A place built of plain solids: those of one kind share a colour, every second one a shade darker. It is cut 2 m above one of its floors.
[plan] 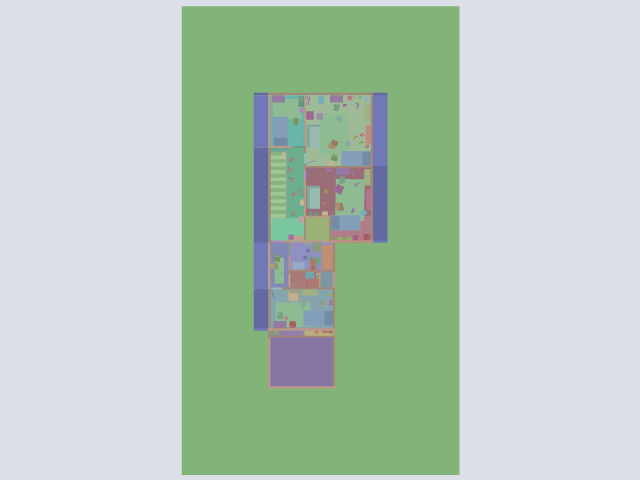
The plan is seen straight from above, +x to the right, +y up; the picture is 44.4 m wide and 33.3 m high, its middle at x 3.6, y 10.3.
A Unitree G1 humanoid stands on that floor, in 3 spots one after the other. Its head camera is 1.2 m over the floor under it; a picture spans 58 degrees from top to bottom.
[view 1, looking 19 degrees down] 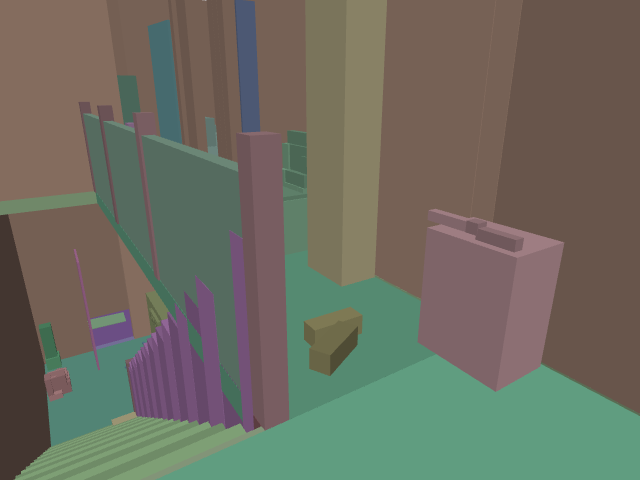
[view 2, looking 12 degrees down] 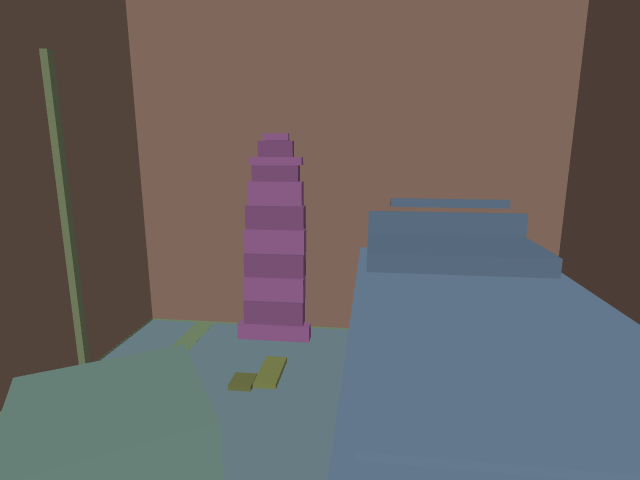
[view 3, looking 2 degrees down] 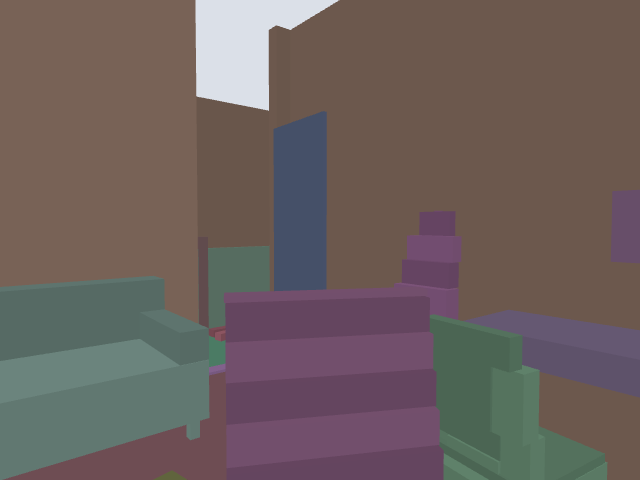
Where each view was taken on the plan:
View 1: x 0.70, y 10.63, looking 57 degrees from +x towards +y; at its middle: billy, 2.92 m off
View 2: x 1.73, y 5.33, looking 7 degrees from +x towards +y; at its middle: wall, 2.85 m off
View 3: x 5.88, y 13.03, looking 141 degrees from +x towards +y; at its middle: leaf_back_room_door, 3.28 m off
